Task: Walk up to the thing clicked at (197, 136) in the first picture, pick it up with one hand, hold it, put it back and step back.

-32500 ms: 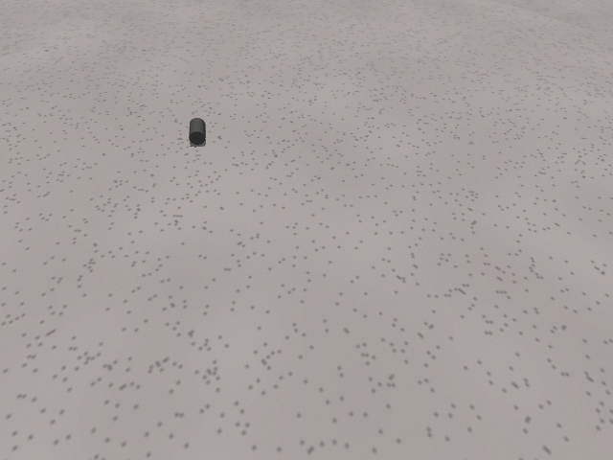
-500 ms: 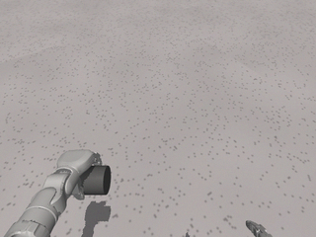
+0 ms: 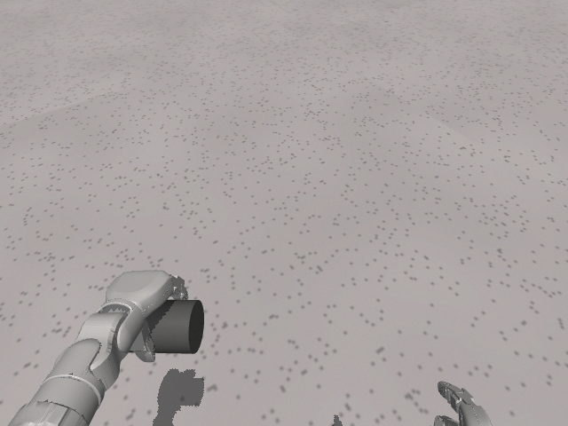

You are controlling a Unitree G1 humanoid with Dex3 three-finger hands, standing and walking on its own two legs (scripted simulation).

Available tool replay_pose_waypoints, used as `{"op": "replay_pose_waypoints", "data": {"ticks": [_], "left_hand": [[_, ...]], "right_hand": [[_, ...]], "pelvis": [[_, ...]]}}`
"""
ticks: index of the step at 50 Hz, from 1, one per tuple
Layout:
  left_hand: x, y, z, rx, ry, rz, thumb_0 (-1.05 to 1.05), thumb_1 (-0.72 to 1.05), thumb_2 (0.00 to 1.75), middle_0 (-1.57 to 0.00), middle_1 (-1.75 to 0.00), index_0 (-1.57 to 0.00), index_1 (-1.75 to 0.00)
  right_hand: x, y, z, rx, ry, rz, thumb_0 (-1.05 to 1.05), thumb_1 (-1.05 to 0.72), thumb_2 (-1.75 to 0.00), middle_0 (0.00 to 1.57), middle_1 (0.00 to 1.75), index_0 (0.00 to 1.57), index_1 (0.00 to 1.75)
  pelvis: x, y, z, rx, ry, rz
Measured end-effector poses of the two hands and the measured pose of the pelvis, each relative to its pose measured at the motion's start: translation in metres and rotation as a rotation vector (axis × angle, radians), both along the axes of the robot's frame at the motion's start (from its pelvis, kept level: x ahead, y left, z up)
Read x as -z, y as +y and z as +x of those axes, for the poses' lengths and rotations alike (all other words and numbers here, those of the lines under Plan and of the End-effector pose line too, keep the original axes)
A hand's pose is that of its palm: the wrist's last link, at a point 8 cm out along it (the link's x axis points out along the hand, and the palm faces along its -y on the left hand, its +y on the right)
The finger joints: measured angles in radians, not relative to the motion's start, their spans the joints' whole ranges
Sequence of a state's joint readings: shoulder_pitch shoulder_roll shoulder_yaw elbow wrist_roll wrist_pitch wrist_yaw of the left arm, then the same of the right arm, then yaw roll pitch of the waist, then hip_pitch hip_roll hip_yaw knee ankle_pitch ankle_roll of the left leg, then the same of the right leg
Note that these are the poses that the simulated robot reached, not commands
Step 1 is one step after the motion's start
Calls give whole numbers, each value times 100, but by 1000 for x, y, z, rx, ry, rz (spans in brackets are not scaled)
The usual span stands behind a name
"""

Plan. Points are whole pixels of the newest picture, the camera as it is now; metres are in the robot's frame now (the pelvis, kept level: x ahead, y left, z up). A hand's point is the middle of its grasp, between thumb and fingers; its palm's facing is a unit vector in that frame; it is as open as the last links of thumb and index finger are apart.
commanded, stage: hold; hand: left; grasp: from above
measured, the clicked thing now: (158, 325) +0.29 +0.22 -0.07
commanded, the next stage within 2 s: crouch in 0.66 s
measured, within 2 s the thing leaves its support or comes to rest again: neither
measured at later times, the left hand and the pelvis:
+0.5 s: hand (148, 315) +0.29 +0.22 -0.03, palm faces -0.48 -0.04 -0.88, open 10.5 cm; pelvis +0.01 +0.00 +0.00, yaw +0 degrees
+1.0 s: hand (152, 316) +0.30 +0.23 -0.06, palm faces -0.49 -0.05 -0.87, open 10.5 cm; pelvis +0.02 +0.00 +0.00, yaw +1 degrees
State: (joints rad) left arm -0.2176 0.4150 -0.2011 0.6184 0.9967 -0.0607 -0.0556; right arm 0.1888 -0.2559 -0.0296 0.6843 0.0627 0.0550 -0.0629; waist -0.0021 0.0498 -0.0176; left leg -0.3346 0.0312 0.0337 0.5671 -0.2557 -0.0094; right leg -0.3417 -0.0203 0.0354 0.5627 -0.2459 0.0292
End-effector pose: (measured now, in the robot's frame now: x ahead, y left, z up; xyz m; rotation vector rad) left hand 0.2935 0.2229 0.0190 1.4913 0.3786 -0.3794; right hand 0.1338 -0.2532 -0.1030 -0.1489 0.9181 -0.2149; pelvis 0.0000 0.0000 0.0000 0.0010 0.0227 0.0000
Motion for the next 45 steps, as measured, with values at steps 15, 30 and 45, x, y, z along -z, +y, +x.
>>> {"op": "replay_pose_waypoints", "data": {"ticks": [15,30,45], "left_hand": [[-7,0,0,6,9,-2,0,-2,32,-75,-33,-78,-31],[-5,4,11,-6,9,-3,-1,-3,34,-75,-35,-78,-33],[2,5,19,-8,16,-5,-1,-2,35,-72,-37,-75,-35]], "right_hand": [[-3,5,11,-11,-13,7,1,-90,-89,20,30,20,30],[-4,4,20,-5,10,2,1,-90,-89,20,30,20,30],[-2,0,20,9,44,0,1,-89,-89,20,30,20,30]], "pelvis": [[-3,0,4,0,-8,2],[-5,-1,13,-1,0,1],[-5,-1,21,-5,11,0]]}}
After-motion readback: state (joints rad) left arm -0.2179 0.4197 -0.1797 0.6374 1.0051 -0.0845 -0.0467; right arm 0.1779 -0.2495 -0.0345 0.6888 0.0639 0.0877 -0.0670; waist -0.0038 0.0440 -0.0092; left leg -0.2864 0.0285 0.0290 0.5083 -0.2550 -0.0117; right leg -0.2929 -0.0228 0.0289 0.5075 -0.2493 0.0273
